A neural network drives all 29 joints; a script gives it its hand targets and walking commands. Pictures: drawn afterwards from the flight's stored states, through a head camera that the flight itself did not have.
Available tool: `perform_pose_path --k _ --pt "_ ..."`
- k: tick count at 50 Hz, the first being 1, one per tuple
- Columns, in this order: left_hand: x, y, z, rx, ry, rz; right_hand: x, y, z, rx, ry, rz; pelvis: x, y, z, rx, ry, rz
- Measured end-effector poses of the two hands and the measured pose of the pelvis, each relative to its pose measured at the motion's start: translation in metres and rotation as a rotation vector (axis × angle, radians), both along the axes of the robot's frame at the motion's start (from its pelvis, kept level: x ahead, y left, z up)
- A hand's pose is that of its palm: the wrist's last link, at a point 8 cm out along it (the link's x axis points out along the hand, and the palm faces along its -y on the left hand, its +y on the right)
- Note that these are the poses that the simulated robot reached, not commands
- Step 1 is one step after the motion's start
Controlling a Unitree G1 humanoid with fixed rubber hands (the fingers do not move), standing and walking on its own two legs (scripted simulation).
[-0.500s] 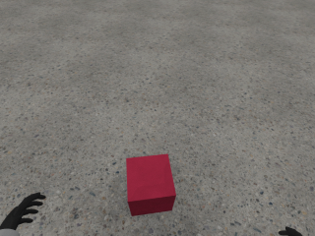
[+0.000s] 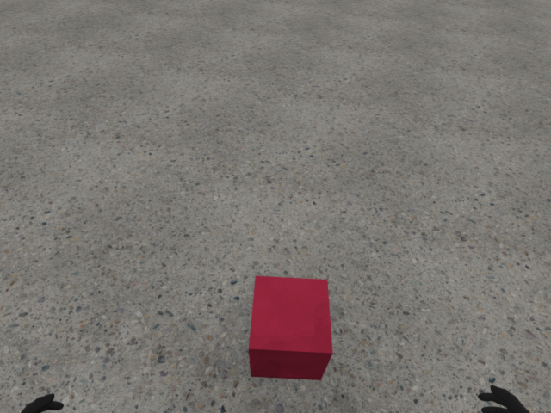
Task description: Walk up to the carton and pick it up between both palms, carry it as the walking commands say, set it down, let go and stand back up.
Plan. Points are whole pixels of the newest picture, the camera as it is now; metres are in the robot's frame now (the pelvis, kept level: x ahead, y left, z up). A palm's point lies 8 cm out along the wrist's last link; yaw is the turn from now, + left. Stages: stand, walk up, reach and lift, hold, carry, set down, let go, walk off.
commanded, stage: walk up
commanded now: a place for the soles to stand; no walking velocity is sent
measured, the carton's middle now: (288, 328) +0.52 -0.03 -0.62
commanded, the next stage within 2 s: none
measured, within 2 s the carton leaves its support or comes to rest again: neither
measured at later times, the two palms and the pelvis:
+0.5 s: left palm out of the picture +0.14 +0.37 -0.05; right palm (494, 395) +0.20 -0.30 -0.04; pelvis +0.04 +0.02 +0.02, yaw +1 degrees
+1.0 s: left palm out of the picture +0.13 +0.35 -0.06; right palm out of the picture +0.16 -0.31 -0.06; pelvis +0.03 +0.01 +0.03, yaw +1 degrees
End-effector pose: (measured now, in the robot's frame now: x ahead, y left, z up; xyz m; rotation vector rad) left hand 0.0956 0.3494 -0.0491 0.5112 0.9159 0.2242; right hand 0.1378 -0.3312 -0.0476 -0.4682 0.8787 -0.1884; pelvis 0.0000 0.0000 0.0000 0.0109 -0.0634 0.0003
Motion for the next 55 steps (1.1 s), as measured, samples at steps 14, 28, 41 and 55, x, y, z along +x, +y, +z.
perform_pose_path --k 14,28,41,55 --pt "0.039 0.005 0.002 -0.054 -0.045 0.017 0.053 0.030 0.012 0.032 -0.019 0.023 0.026 0.015 0.015 -0.026 0.028 0.017" --pt "0.044 0.016 -0.005 -0.063 0.024 0.082 0.055 0.036 0.005 0.049 0.041 -0.027 0.037 0.022 0.022 -0.025 0.029 0.022" --pt "0.033 0.015 -0.007 -0.057 0.076 0.120 0.032 0.034 -0.010 0.069 0.124 -0.069 0.034 0.020 0.025 -0.018 0.027 0.022" --pt "0.025 -0.008 -0.016 -0.110 0.124 0.161 0.022 0.012 -0.008 0.028 0.128 -0.088 0.029 0.004 0.027 -0.019 0.027 0.029"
